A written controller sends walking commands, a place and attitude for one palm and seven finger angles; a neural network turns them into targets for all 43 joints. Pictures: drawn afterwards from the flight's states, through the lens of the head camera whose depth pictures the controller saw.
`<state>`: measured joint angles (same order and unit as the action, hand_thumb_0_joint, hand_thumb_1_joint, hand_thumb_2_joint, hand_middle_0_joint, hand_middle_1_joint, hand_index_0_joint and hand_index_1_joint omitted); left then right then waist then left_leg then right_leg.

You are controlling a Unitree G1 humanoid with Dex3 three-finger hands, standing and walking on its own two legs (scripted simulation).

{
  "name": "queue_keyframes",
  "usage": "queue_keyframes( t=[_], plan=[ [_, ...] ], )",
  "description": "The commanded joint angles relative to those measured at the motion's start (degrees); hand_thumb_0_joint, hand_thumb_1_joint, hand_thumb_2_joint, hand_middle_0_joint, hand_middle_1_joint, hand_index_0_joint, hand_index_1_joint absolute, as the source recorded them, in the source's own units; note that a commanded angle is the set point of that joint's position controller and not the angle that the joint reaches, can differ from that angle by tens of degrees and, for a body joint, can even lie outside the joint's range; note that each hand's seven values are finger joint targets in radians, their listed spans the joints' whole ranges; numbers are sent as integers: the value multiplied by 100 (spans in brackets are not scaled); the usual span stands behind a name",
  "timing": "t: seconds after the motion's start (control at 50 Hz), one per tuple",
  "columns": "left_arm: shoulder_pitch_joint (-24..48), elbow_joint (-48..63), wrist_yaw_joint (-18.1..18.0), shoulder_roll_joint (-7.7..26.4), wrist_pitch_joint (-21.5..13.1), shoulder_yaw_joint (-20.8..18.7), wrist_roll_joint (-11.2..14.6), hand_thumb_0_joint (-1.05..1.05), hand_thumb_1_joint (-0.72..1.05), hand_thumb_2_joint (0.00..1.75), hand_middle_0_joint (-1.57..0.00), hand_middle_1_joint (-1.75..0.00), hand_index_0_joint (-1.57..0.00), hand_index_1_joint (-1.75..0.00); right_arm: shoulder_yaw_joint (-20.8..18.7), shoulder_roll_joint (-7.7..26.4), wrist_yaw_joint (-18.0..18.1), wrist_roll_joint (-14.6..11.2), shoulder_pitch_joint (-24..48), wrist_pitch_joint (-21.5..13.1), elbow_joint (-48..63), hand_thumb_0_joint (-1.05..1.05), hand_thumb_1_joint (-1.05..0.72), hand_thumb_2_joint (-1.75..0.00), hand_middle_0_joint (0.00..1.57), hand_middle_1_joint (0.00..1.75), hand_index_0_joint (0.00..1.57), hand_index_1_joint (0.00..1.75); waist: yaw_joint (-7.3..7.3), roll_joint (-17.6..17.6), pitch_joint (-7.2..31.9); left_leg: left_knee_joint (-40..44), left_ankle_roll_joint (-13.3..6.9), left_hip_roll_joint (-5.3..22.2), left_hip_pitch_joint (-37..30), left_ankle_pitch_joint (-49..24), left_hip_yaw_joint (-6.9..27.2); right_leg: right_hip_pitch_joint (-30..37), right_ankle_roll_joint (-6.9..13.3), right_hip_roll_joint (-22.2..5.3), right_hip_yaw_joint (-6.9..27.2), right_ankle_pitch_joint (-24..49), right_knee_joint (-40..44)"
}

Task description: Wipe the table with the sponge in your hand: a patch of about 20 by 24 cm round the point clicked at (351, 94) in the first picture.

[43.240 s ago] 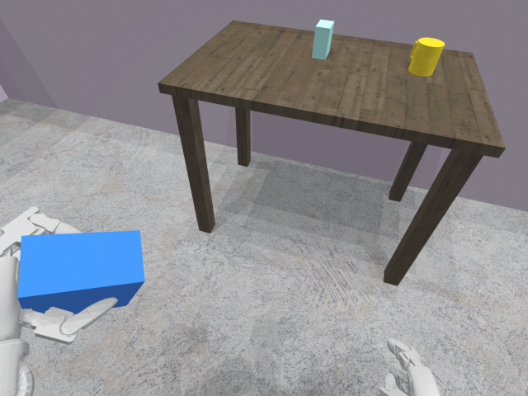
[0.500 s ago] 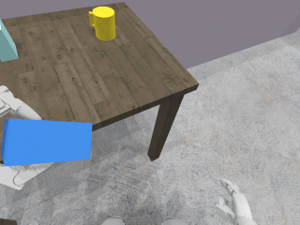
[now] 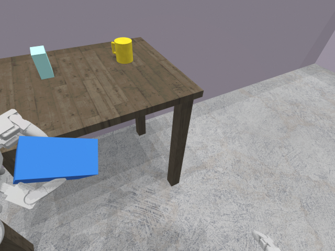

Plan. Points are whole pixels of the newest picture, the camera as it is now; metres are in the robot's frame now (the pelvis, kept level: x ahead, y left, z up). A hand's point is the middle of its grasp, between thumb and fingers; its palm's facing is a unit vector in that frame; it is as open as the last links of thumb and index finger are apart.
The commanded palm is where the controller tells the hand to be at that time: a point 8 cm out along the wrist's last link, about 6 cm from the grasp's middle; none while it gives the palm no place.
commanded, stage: stop stepping back and stand still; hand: left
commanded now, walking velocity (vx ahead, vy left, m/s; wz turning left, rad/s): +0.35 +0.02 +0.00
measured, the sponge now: (65, 161) +0.23 +0.20 +0.18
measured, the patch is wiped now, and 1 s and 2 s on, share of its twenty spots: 1.00 1.00 1.00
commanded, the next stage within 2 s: stand and wait in 0.54 s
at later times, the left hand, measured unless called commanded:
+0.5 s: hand (23, 198) +0.15 +0.22 +0.20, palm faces +0.43 -0.78 -0.45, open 9.8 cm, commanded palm +0.10 +0.26 +0.22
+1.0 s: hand (34, 175) +0.18 +0.22 +0.21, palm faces +0.45 -0.77 -0.46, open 9.8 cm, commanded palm +0.12 +0.26 +0.22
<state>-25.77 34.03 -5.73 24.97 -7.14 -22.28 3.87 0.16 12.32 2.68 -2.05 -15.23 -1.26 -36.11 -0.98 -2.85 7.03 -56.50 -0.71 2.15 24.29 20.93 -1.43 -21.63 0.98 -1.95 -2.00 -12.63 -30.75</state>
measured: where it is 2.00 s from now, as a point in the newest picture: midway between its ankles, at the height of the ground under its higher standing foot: outside the picture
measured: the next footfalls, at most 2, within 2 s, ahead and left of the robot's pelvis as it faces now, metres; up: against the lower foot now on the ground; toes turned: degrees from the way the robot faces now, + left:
left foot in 0.06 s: -0.07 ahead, +0.16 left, +0.00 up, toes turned +3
left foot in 0.54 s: +0.02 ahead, +0.11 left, +0.00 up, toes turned +5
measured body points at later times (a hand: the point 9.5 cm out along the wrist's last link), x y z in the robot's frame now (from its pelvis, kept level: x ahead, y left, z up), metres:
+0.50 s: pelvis -0.05 -0.02 -0.01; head -0.05 -0.04 +0.44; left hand +0.12 +0.26 +0.23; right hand +0.11 -0.25 -0.11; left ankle -0.04 +0.11 -0.71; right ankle +0.03 -0.10 -0.73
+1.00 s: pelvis -0.02 -0.03 +0.00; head +0.01 -0.03 +0.45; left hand +0.15 +0.26 +0.23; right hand +0.17 -0.25 -0.09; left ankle -0.02 +0.11 -0.73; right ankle +0.00 -0.12 -0.73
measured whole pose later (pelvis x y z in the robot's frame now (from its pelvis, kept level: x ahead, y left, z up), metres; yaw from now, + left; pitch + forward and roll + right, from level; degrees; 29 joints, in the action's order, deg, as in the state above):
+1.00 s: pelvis -0.02 -0.03 +0.00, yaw +4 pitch -1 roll +0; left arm -26.8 37.4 -8.5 24.0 -8.6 -23.5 3.1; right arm -0.6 12.6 2.8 -0.9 -9.8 -3.8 -34.5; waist 0.2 1.0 -3.9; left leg -31.5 1.5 2.1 15.2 15.9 0.2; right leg -14.9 1.9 1.6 -2.1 -15.1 -30.5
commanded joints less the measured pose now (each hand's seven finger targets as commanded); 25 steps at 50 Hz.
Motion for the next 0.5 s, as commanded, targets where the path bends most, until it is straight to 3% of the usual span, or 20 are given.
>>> queue_keyframes(
  t=[0.0, 0.02, 0.04, 0.06, 0.08, 0.1, 0.12, 0.14, 0.18, 0.2, 0.22, 0.24, 0.26, 0.28, 0.3, 0.34, 0.38, 0.42, 0.46, 0.48],
  plan=[
    [1048, 688, -256, 916, -349, -686, 57, 0, 10, 130, -120, -160, -120, -160, -149, 606, 232, -4, 828, -593, 958, 0, -90, -90, 20, 30, 20, 30, -37, 571, 62, 3363, -310, -32, -1378, 483, -413, -226, 323, -714, 651, -1825, 266],
    [1028, 937, -284, 890, -403, -671, 88, 0, 10, 130, -120, -160, -120, -160, -174, 703, 255, 39, 691, -673, 1019, 0, -90, -90, 20, 30, 20, 30, -50, 1456, 282, 4106, -496, 238, -1459, 720, 139, 77, 166, -256, 362, -1503, -902],
    [806, 1113, -303, 861, -418, -659, 87, 0, 10, 130, -120, -160, -120, -160, -270, 849, 239, 51, 700, -720, 1156, 0, -90, -90, 20, 30, 20, 30, -11, 2656, 222, 4290, -904, 1206, -2069, 627, 1497, -969, -93, 347, -261, -1628, -2418],
    [1058, 1516, -257, 928, -507, -664, -8, 0, 10, 130, -120, -160, -120, -160, -251, 715, 185, -4, 684, -819, 1142, 0, -90, -90, 20, 30, 20, 30, -51, 2432, 75, 4160, -1186, 1643, -2125, -400, 1751, -1938, -140, 236, -66, -1784, -3314],
    [764, 1420, -276, 1199, -566, -994, -137, 0, 10, 130, -120, -160, -120, -160, -385, 716, 164, -12, 680, -973, 1002, 0, -90, -90, 20, 30, 20, 30, 37, 1656, 638, 3615, -986, 1461, -2375, -1871, 889, -1688, -85, 197, -3, -1766, -3607],
    [1048, 1735, -278, 1049, -576, -733, -66, 0, 10, 130, -120, -160, -120, -160, -258, 604, 69, 0, 493, -1013, 925, 0, -90, -90, 20, 30, 20, 30, -244, 1987, 14, 3790, -1244, 1564, -2212, -1737, 1795, -2315, -164, 22, 139, -1684, -3541],
    [967, 1645, -264, 1078, -585, -792, -88, 0, 10, 130, -120, -160, -120, -160, -267, 663, -8, 9, 577, -1077, 864, 0, -90, -90, 20, 30, 20, 30, -156, 1728, -531, 3955, -1299, 1768, -1733, -1400, 2007, -2391, -117, -248, 537, -1616, -3303],
    [1471, 1810, -208, 976, -603, -607, -115, 0, 10, 130, -120, -160, -120, -160, -224, 650, -55, -17, 632, -1136, 812, 0, -90, -90, 20, 30, 20, 30, -97, 1568, -801, 4125, -1209, 1792, -1173, -737, 1804, -1975, -108, -347, 539, -1433, -3037],
    [1033, 796, -182, 828, -480, -667, -30, 0, 10, 130, -120, -160, -120, -160, -211, 742, -39, 51, 688, -1123, 739, 0, -90, -90, 20, 30, 20, 30, 56, 1241, -1087, 3773, -787, 1452, -238, -284, 935, -291, -57, -236, 203, -976, -1307],
    [1005, 545, -195, 827, -381, -703, -11, 0, 10, 130, -120, -160, -120, -160, -190, 803, -2, 83, 783, -1037, 775, 0, -90, -90, 20, 30, 20, 30, 180, 1129, -1015, 3161, -624, 1195, 190, 256, 607, 788, -71, -16, -29, -579, -588],
    [984, 346, -213, 903, -323, -798, -21, 0, 10, 130, -120, -160, -120, -160, -191, 779, 44, 118, 803, -945, 768, 0, -90, -90, 20, 30, 20, 30, 260, 501, -834, 1797, -457, 683, 569, 630, 179, 1690, -20, 112, 42, -467, 277],
    [985, 177, -195, 964, -244, -780, -55, 0, 10, 130, -120, -160, -120, -160, -240, 651, 51, 66, 797, -835, 760, 0, -90, -90, 20, 30, 20, 30, 125, -973, -619, -65, -310, 42, 994, 962, -460, 1903, 257, -576, 1276, -837, 983],
    [999, 111, -124, 1020, -251, -820, 27, 0, 10, 130, -120, -160, -120, -160, -315, 754, 65, 47, 1050, -743, 919, 0, -90, -90, 20, 30, 20, 30, 97, -1853, -414, -1624, -186, -236, 1523, 1116, 155, 1474, 611, -1709, 3638, -1736, 1933],
    [1209, 185, -35, 995, -364, -914, 88, 0, 10, 130, -120, -160, -120, -160, -313, 723, 42, 76, 1081, -713, 830, 0, -90, -90, 20, 30, 20, 30, -41, -1112, -611, -2058, -90, -47, 1550, 482, 586, 1038, 703, -1794, 3653, -1846, 2117],
    [1246, 319, 2, 1035, -485, -946, 48, 0, 10, 130, -120, -160, -120, -160, -307, 670, -46, 71, 950, -677, 703, 0, -90, -90, 20, 30, 20, 30, -116, -262, -402, -1893, -70, 172, 1224, 268, 702, 698, 761, -1709, 3318, -2442, 2035],
    [1021, 778, -16, 1265, -556, -1201, 87, 0, 10, 130, -120, -160, -120, -160, -277, 564, -108, 31, 935, -457, 790, 0, -90, -90, 20, 30, 20, 30, -69, -84, -358, -1223, -37, 367, 575, -8, 558, -2, 832, -1574, 2451, -2390, 1867],
    [640, 905, -95, 1050, -568, -1058, 130, 0, 10, 130, -120, -160, -120, -160, -169, 419, -62, 53, 1022, -363, 887, 0, -90, -90, 20, 30, 20, 30, -61, -556, -137, -3, -74, 334, -329, -18, 205, -393, 630, -1339, 1569, -2389, 1877],
    [526, 1169, -221, 959, -529, -885, 85, 0, 10, 130, -120, -160, -120, -160, -150, 422, 39, 90, 1111, -422, 990, 0, -90, -90, 20, 30, 20, 30, -21, -594, -30, 1179, -147, 183, -1147, 112, -179, -543, 546, -1290, 1323, -2709, 1861],
    [498, 1340, -316, 867, -499, -698, 41, 0, 10, 130, -120, -160, -120, -160, -94, 460, 144, 160, 1088, -517, 990, 0, -90, -90, 20, 30, 20, 30, -47, 117, -157, 2338, -241, -15, -1845, 221, -420, -751, 443, -1044, 1058, -2875, 1413],
    [532, 1375, -356, 853, -501, -666, 34, 0, 10, 130, -120, -160, -120, -160, -88, 541, 179, 210, 1037, -576, 1007, 0, -90, -90, 20, 30, 20, 30, -57, 600, -260, 2984, -347, 73, -1714, 660, -87, -646, 344, -792, 840, -2858, 865]
  ],
)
